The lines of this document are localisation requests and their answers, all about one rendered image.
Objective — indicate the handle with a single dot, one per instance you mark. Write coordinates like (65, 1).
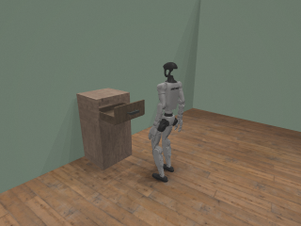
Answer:
(133, 112)

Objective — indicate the right robot upper arm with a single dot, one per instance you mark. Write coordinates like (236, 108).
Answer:
(181, 99)

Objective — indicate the right robot hand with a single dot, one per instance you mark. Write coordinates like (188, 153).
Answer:
(180, 122)

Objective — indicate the drawer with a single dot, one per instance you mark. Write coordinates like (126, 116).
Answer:
(116, 114)

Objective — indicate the robot foot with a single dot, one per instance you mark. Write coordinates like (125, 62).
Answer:
(170, 168)
(158, 177)

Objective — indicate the right robot foot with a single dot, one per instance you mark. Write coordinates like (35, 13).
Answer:
(170, 168)

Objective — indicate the left robot foot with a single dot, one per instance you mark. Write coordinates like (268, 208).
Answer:
(158, 177)

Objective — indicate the cabinet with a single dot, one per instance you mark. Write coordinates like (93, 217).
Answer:
(105, 144)

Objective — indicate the left robot forearm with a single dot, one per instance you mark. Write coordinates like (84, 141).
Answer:
(158, 116)

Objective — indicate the left robot hand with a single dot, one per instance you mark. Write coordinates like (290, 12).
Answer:
(153, 131)

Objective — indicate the left robot upper arm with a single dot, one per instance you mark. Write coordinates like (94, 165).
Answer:
(162, 94)

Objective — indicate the right robot forearm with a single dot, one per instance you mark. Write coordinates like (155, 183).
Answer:
(180, 111)

